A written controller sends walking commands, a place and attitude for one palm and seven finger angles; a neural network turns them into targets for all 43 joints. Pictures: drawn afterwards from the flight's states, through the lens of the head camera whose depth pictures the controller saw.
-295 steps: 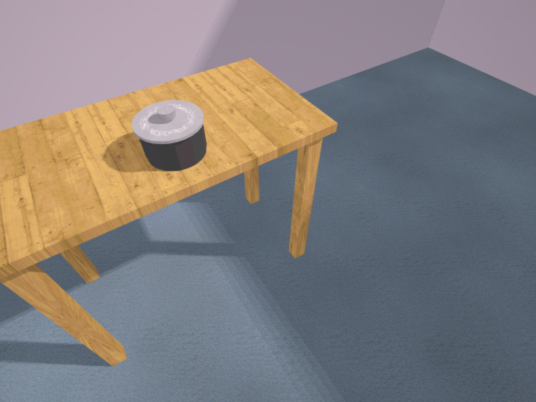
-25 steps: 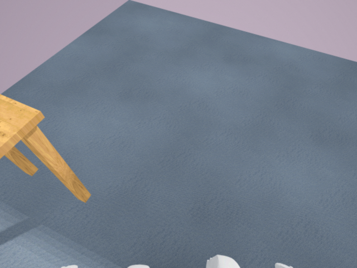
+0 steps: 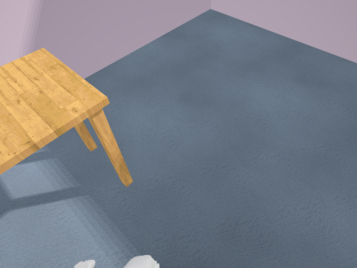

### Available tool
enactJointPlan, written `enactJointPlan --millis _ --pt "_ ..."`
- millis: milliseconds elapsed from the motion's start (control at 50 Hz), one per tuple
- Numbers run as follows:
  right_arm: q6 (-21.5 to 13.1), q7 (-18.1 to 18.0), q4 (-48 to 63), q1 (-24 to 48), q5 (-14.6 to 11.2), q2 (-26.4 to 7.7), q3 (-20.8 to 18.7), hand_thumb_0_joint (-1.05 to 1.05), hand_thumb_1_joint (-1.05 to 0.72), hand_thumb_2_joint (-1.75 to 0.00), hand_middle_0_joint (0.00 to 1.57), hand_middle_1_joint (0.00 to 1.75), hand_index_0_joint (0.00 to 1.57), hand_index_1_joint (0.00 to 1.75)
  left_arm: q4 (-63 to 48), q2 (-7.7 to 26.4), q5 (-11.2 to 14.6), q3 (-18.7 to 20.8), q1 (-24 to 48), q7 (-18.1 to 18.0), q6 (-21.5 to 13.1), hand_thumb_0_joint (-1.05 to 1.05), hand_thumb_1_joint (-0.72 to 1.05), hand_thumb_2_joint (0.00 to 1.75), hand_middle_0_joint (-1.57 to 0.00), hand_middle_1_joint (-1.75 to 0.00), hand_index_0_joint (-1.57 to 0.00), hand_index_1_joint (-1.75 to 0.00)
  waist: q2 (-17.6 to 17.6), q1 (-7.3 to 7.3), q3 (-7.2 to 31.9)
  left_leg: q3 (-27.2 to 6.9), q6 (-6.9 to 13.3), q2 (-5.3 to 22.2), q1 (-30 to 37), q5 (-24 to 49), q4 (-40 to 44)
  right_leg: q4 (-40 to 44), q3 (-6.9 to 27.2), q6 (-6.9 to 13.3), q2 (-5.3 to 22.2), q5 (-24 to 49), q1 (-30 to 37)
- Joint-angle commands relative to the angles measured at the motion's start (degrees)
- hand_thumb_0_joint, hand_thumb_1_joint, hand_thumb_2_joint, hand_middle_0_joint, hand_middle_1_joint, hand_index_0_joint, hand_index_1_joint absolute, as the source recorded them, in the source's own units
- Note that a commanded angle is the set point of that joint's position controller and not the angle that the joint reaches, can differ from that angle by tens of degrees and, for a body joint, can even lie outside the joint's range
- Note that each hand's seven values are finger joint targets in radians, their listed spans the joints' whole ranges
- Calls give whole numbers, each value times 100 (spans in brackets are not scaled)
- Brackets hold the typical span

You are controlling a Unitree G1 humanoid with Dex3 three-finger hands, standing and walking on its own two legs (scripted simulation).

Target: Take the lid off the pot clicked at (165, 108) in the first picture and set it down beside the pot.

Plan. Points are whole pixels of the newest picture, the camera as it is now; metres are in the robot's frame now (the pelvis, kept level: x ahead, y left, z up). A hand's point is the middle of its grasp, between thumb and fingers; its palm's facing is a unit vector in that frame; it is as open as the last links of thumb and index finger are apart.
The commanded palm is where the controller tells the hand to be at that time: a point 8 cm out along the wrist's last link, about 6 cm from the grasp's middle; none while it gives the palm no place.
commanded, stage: turn to face it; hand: left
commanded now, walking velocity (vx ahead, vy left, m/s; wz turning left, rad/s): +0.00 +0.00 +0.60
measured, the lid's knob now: out of the picture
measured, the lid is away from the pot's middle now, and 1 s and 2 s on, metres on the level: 0.00 0.00 0.00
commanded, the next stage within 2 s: take the last steps up to it in 1.28 s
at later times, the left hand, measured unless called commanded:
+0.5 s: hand out of the picture +0.06 +0.24 -0.14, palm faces +0.29 -0.90 -0.32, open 7.4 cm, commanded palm none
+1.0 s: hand out of the picture -0.09 +0.25 -0.17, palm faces +0.58 -0.77 -0.28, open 7.4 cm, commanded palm none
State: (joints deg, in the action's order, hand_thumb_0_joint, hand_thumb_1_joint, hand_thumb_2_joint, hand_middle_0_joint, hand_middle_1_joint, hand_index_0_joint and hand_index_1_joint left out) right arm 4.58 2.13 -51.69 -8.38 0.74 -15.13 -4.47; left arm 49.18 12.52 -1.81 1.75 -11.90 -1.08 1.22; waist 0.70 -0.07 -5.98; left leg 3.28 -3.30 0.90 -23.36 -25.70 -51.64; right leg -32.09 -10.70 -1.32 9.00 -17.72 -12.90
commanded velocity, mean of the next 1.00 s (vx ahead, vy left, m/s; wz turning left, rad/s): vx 0.00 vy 0.00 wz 0.56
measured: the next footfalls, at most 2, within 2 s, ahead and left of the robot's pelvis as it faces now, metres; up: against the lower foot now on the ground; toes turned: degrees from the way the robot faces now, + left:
left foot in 0.08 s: +0.04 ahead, +0.14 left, +0.00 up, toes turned +8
right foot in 0.46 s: +0.09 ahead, -0.11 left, +0.00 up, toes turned +14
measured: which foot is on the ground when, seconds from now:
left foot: up 0.00-0.06, down 0.08-0.46, up 0.48-0.84, down 0.86-1.00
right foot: down 0.00-0.08, up 0.10-0.44, down 0.46-0.84, up 0.86-1.00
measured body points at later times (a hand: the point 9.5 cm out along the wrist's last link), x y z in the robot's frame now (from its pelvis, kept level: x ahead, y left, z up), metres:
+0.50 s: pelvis +0.01 -0.01 -0.01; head +0.05 -0.02 +0.44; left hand +0.05 +0.28 -0.12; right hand +0.15 -0.24 -0.16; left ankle -0.01 +0.13 -0.72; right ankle +0.05 -0.12 -0.74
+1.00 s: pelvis +0.00 +0.03 +0.00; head +0.03 +0.07 +0.44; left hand -0.12 +0.29 -0.15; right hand +0.23 -0.13 -0.13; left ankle -0.07 +0.10 -0.74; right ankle +0.06 -0.12 -0.67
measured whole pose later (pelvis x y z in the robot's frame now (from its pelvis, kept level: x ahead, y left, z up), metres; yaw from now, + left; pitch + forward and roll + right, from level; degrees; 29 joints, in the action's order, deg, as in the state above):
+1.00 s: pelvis +0.00 +0.03 +0.00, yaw +35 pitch +1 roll +0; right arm 1.8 0.3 -50.7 -9.3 1.2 -13.4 -2.4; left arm 52.6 16.8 -0.8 4.1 -11.8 -0.8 4.1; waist 2.7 0.7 -5.4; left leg 0.4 1.7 -1.3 -15.1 -17.9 -32.0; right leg -62.1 -2.9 -4.9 6.9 -26.4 -27.1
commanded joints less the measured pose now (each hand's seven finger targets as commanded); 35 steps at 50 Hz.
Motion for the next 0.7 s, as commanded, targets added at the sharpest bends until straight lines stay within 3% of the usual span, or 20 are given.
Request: enactJointPlan --millis 0,20,40,60,80,100,120,160,180,220,340,400,420,440,460,480,520,540,600,680 --pt "-265 -18 559 96 -26 -340 -25 0 -90 -90 20 30 20 30 -259 1453 20 463 -176 -60 -32 0 90 90 -20 -30 -20 -30 1122 94 851 389 42 -79 524 503 1590 289 487 550 1180 2615 600" --pt "-288 -24 510 -92 -5 -451 -54 0 -90 -90 20 30 20 30 -254 1418 68 468 -195 -42 -3 0 90 90 -20 -30 -20 -30 942 -1 928 383 94 -89 1088 1125 2281 -109 293 319 1070 2361 303" --pt "-344 -38 446 -431 15 -842 -150 0 -90 -90 20 30 20 30 -297 1249 112 453 -235 -13 21 0 90 90 -20 -30 -20 -30 103 -209 1193 -255 297 388 2071 1891 2844 -1096 107 20 855 1693 -477" --pt "-382 -79 448 -813 44 -1530 -338 0 -90 -90 20 30 20 30 -570 821 144 365 -118 45 28 0 90 90 -20 -30 -20 -30 -1863 -446 1292 -2468 1120 2028 2841 4041 3054 -2441 -22 -482 -11 -1561 -2148" --pt "-327 -107 309 -1210 -3 -1682 -349 0 -90 -90 20 30 20 30 -769 835 78 282 382 8 58 0 90 90 -20 -30 -20 -30 -1417 -625 1273 -2615 1604 2439 2628 4539 2951 -3117 569 -415 -73 -2151 -2339" --pt "-372 -197 259 -1209 17 -1499 -320 0 -90 -90 20 30 20 30 -710 736 85 312 601 -39 74 0 90 90 -20 -30 -20 -30 -1495 -607 1294 -2661 1602 2147 2460 4514 2951 -3442 900 -415 -106 -1909 -2452" --pt "-368 -256 311 -884 36 -1341 -266 0 -90 -90 20 30 20 30 -611 798 113 331 635 -33 68 0 90 90 -20 -30 -20 -30 -1437 -490 1066 -2381 1533 1885 2115 4183 2985 -3614 1042 -423 -84 -1513 -2413" --pt "-384 -269 475 -216 43 -1068 -149 0 -90 -90 20 30 20 30 -360 829 104 358 315 21 81 0 90 90 -20 -30 -20 -30 -1005 -119 855 -1739 1244 1335 1644 3858 3025 -3483 1051 -441 -139 -814 -2016" --pt "-401 -266 513 -162 38 -1030 -133 0 -90 -90 20 30 20 30 -296 814 101 349 232 41 75 0 90 90 -20 -30 -20 -30 -874 -88 935 -1653 1215 1225 1586 3802 3033 -3293 1036 -443 -190 -709 -1852" --pt "-387 -258 490 -163 40 -1060 -150 0 -90 -90 20 30 20 30 -283 783 118 327 219 37 101 0 90 90 -20 -30 -20 -30 -721 -95 959 -1692 1257 1185 1581 3496 3101 -2805 1009 -457 -287 -712 -1657" --pt "-300 -243 401 -190 65 -1114 -214 0 -90 -90 20 30 20 30 -422 709 145 280 324 4 71 0 90 90 -20 -30 -20 -30 -938 -149 840 -2241 1267 1075 1255 3088 3000 -1317 942 -364 -631 -765 -966" --pt "-261 -232 486 87 19 -1019 -221 0 -90 -90 20 30 20 30 -314 795 164 314 -220 -25 -16 0 90 90 -20 -30 -20 -30 -804 150 969 -2275 1008 780 570 2884 2482 186 868 -307 -751 133 263" --pt "-261 -213 543 112 -25 -803 -196 0 -90 -90 20 30 20 30 -291 1044 128 373 -503 -56 -81 0 90 90 -20 -30 -20 -30 -163 302 986 -1996 695 380 -59 1996 1859 1130 1278 -217 -288 411 978" --pt "-264 -177 658 -40 -62 -336 -134 0 -90 -90 20 30 20 30 -313 1631 19 483 -560 -105 -133 0 90 90 -20 -30 -20 -30 1648 289 913 -839 164 -553 -1175 -67 447 1778 3057 422 1404 570 1435" --pt "-241 -173 703 31 15 -559 -182 0 -90 -90 20 30 20 30 -417 1731 59 442 -462 -97 -85 0 90 90 -20 -30 -20 -30 1313 296 799 -836 140 -404 -1127 -911 -769 1771 3148 946 2001 670 667" --pt "-168 -162 666 105 30 -572 -222 0 -90 -90 20 30 20 30 -457 1479 72 467 -233 -145 -102 0 90 90 -20 -30 -20 -30 1270 184 729 -1010 183 -268 -1100 -703 -1466 1784 3051 968 1779 550 308" --pt "-114 -62 435 -59 63 -554 -213 0 -90 -90 20 30 20 30 -564 1110 65 340 341 -110 -109 0 90 90 -20 -30 -20 -30 989 -112 273 -785 94 -50 -1032 82 -2114 1613 1943 784 1119 561 -140" --pt "-114 -31 382 -194 60 -500 -183 0 -90 -90 20 30 20 30 -592 1014 52 298 422 -104 -132 0 90 90 -20 -30 -20 -30 921 -173 368 -630 36 -44 -945 265 -2072 1486 1551 744 938 893 -40" --pt "-103 5 413 -2 30 -368 -125 0 -90 -90 20 30 20 30 -512 1087 21 327 166 -111 -129 0 90 90 -20 -30 -20 -30 990 -10 446 -307 -42 -14 -704 163 -1266 1365 1093 770 941 1341 254" --pt "-147 6 554 433 -9 -279 -44 0 -90 -90 20 30 20 30 -313 1310 3 395 -239 -82 -79 0 90 90 -20 -30 -20 -30 1127 252 488 46 -26 -27 -290 -90 -16 1130 895 867 1163 2039 480"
